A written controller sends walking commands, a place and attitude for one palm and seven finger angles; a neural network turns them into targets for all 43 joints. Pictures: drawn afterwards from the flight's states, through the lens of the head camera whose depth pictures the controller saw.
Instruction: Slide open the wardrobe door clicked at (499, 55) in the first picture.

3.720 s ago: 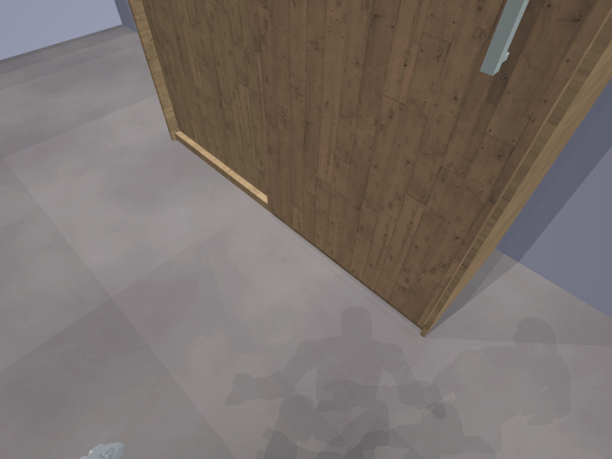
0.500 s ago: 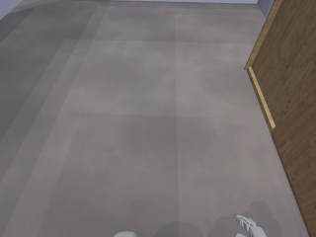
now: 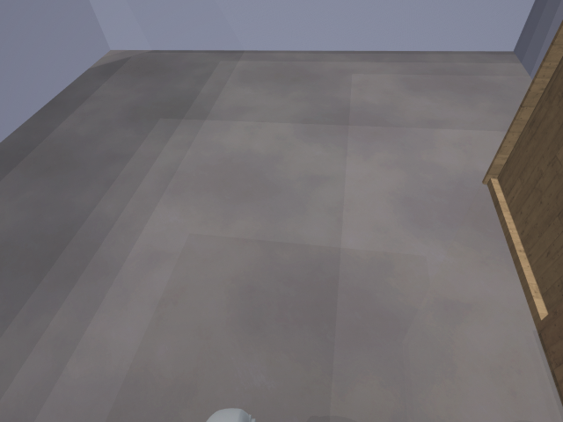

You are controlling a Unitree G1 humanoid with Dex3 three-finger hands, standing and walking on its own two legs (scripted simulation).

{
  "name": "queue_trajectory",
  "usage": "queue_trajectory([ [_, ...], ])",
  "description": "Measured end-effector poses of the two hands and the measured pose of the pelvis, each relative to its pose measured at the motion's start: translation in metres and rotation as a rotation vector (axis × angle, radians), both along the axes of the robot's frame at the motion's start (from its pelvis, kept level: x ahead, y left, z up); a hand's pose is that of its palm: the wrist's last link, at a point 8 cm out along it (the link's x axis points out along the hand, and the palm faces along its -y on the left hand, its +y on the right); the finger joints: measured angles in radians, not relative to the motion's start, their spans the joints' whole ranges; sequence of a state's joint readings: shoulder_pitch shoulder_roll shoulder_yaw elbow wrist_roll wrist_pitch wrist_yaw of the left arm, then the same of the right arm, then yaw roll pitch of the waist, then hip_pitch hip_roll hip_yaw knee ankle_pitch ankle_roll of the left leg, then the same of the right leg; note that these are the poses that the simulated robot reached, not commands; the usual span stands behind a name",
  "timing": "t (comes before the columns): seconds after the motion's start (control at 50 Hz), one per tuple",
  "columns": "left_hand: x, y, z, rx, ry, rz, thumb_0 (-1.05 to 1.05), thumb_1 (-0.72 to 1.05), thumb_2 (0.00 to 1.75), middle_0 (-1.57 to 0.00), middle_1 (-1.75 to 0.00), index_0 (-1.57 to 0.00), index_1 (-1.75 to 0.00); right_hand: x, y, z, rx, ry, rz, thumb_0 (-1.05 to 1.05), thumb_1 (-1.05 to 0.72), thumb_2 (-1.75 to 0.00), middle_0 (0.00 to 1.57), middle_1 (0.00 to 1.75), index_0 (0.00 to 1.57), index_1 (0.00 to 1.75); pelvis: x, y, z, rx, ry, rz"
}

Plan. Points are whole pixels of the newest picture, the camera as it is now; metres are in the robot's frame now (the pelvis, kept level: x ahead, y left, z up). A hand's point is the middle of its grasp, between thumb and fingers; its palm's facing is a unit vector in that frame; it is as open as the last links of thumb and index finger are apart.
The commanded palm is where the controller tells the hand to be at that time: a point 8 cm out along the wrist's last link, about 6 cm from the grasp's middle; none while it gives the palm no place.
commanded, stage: walk to a spot facing it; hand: right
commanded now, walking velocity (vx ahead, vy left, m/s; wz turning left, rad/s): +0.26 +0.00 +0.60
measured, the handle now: out of the picture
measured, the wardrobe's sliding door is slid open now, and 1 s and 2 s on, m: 0.00 0.00 0.00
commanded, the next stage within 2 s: turn to face it in 0.16 s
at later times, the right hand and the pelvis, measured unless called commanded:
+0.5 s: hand (350, 323) +0.34 -0.10 -0.18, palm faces -0.11 +0.98 -0.17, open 7.3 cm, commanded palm none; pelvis +0.20 +0.05 -0.02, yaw +6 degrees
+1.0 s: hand (420, 351) +0.29 -0.23 -0.18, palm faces +0.25 +0.94 -0.24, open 7.4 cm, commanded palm none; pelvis +0.26 +0.00 -0.01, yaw -11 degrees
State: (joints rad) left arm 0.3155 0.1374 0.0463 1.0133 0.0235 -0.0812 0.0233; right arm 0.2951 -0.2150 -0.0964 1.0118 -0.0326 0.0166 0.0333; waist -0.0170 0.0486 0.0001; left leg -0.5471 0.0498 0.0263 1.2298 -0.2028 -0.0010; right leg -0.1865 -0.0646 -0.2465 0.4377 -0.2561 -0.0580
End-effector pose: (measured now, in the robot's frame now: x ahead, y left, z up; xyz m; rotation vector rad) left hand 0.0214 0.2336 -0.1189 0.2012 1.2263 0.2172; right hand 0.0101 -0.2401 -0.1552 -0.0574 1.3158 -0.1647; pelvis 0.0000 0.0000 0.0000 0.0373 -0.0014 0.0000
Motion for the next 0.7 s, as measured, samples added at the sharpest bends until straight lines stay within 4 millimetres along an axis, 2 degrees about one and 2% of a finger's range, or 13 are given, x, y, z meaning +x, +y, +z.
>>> queue_trajectory([
  [0.16,-0.02,-0.019,-0.006,-0.044,0.184,0.161,0.0,0.92,0.9,-0.2,-0.3,-0.2,-0.3,0.105,0.014,0.0,0.027,0.003,0.099,0.0,-0.92,-0.9,0.19,0.3,0.2,0.3,0.068,-0.002,0.0,-0.013,0.002,0.079],
  [0.28,-0.021,-0.032,-0.019,-0.11,0.325,0.276,0.0,0.91,0.9,-0.2,-0.3,-0.2,-0.3,0.215,0.042,-0.006,0.017,-0.051,0.219,0.0,-0.92,-0.9,0.19,0.3,0.2,0.3,0.123,0.013,-0.013,-0.017,0.004,0.134],
  [0.36,-0.004,-0.027,-0.038,-0.159,0.401,0.322,0.0,0.91,0.9,-0.2,-0.3,-0.2,-0.3,0.288,0.066,-0.014,-0.017,-0.152,0.281,0.0,-0.92,-0.9,0.19,0.3,0.2,0.3,0.165,0.034,-0.032,-0.035,0.003,0.14],
  [0.4,0.017,-0.018,-0.047,-0.168,0.406,0.317,0.01,0.91,0.9,-0.2,-0.3,-0.2,-0.3,0.31,0.075,-0.013,-0.029,-0.195,0.275,0.0,-0.92,-0.9,0.19,0.3,0.2,0.3,0.179,0.039,-0.036,-0.026,0.0,0.136],
  [0.44,0.048,-0.008,-0.05,-0.162,0.369,0.295,0.01,0.91,0.9,-0.2,-0.3,-0.2,-0.3,0.322,0.081,-0.008,-0.034,-0.21,0.263,0.0,-0.91,-0.9,0.2,0.3,0.2,0.3,0.19,0.043,-0.032,-0.022,-0.006,0.121],
  [0.54,0.142,0.015,-0.046,-0.134,0.203,0.199,0.01,0.91,0.9,-0.2,-0.3,-0.2,-0.3,0.334,0.086,0.006,-0.034,-0.212,0.21,0.0,-0.91,-0.9,0.2,0.3,0.2,0.3,0.212,0.045,-0.018,-0.022,0.001,0.074],
  [0.6,0.191,0.025,-0.04,-0.106,0.13,0.128,0.01,0.92,0.9,-0.2,-0.3,-0.2,-0.3,0.341,0.078,0.012,-0.038,-0.232,0.162,-0.01,-0.93,-0.9,0.2,0.3,0.2,0.3,0.222,0.041,-0.014,-0.021,0.004,0.034],
  [0.7,0.251,0.036,-0.028,-0.046,0.065,0.023,0.02,0.94,0.9,-0.2,-0.3,-0.2,-0.3,0.337,0.054,0.008,-0.034,-0.23,0.075,-0.01,-0.92,-0.9,0.2,0.3,0.2,0.3,0.237,0.03,-0.015,-0.015,-0.001,-0.03],
])
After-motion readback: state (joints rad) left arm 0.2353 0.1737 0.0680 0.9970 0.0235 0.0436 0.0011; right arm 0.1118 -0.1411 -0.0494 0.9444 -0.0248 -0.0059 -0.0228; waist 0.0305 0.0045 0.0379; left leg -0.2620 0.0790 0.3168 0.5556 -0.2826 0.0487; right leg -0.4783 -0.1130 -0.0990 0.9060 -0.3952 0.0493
